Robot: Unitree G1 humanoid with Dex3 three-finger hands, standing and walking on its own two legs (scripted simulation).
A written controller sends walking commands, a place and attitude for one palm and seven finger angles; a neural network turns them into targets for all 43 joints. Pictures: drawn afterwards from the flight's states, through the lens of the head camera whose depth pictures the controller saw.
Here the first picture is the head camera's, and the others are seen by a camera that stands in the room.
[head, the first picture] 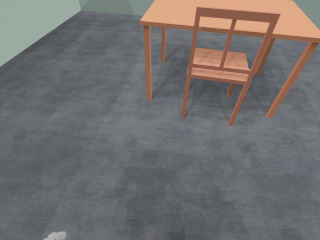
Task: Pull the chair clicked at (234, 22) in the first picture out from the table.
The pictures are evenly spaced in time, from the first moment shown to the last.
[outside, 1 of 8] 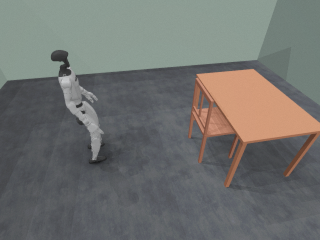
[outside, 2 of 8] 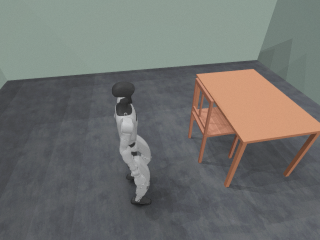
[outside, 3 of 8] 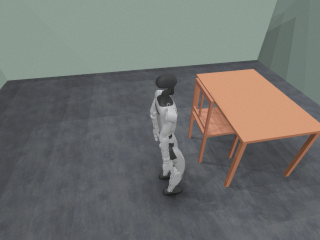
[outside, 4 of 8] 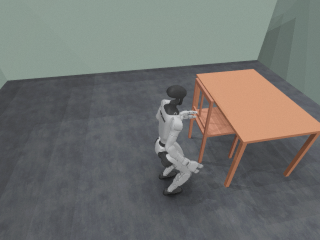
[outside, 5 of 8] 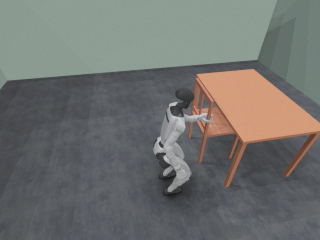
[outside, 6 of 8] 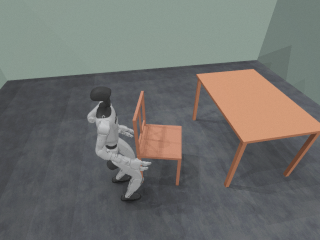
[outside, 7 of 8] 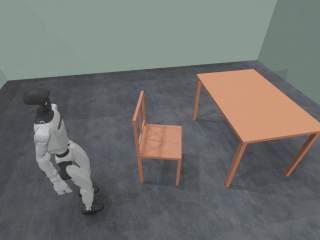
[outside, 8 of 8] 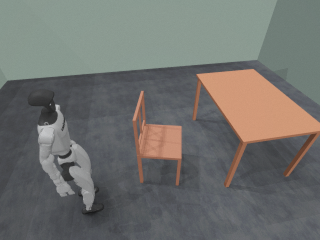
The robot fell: no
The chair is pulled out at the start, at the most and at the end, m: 0.00 0.67 0.67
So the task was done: yes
